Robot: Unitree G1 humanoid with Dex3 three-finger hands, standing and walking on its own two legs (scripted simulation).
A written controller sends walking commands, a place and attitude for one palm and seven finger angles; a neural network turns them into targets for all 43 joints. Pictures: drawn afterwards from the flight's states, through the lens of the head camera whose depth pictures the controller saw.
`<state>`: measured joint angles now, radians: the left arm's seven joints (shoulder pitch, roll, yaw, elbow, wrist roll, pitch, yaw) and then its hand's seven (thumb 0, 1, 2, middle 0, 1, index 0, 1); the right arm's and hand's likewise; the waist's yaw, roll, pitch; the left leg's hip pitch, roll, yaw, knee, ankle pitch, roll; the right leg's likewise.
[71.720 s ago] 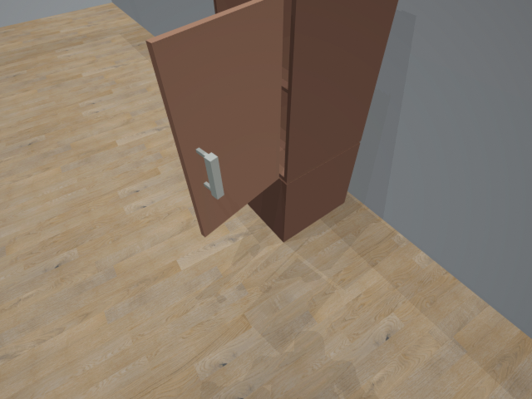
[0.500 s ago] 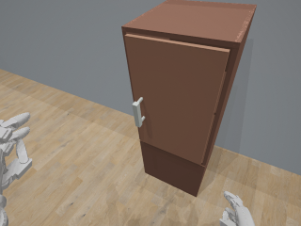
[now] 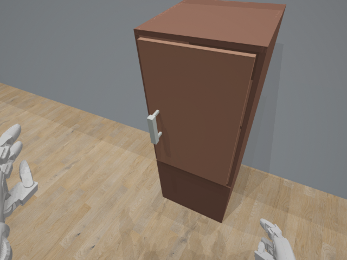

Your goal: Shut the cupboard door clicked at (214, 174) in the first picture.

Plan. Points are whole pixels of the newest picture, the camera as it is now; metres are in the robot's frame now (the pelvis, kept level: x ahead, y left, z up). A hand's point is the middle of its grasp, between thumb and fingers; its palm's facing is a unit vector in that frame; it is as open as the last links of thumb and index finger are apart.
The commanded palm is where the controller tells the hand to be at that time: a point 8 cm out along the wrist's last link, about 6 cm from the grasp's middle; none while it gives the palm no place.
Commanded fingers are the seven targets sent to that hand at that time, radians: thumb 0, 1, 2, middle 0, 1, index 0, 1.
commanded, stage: step back with the hand held close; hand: left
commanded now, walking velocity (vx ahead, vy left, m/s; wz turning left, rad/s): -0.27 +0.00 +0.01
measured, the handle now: (155, 126) +0.61 +0.15 -0.08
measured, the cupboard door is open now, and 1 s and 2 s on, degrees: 0 0 0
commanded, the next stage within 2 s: stop stepping back and stand still in 1.10 s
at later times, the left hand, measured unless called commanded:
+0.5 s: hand (2, 211) +0.15 +0.30 +0.16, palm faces +0.40 -0.77 -0.49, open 7.4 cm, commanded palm +0.09 +0.33 +0.17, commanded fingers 0.00 0.90 0.90 -0.20 -0.30 -0.20 -0.30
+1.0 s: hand out of the picture +0.03 +0.29 +0.17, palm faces +0.50 -0.74 -0.45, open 7.4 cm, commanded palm -0.06 +0.33 +0.17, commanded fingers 0.00 0.90 0.90 -0.20 -0.30 -0.20 -0.30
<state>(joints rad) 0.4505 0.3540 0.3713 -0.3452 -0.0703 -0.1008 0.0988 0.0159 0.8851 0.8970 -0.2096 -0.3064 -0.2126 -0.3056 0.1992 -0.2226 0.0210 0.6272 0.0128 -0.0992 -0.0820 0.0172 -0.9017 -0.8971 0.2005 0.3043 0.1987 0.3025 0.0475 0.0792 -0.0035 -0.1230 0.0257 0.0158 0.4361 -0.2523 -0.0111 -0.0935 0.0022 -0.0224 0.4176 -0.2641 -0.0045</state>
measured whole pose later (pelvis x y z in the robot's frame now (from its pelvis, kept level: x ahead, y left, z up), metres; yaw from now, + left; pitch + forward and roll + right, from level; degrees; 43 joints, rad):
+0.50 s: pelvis -0.06 +0.03 -0.01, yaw -1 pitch +0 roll -1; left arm 0.55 0.43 0.43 -0.42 -0.06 -0.17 0.13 0.02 0.89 0.90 -0.21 -0.31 -0.21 -0.30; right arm 0.19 -0.23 0.00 0.54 0.02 0.01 -0.09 0.02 -0.90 -0.90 0.20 0.30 0.20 0.30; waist -0.01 0.03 -0.01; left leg -0.33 0.00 0.04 0.53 -0.21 0.04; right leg -0.29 -0.03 0.01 0.49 -0.20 0.04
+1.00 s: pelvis -0.17 +0.02 -0.02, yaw +6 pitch -1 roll -4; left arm 0.45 0.45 0.44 -0.45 -0.04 -0.28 0.16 0.01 0.88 0.90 -0.21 -0.31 -0.21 -0.31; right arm 0.22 -0.22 -0.01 0.60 0.00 -0.10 -0.09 0.02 -0.90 -0.90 0.20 0.30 0.20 0.30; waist -0.04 0.04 0.03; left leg -0.53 0.04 0.00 0.59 -0.21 0.05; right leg -0.45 0.06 0.02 0.74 -0.34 0.03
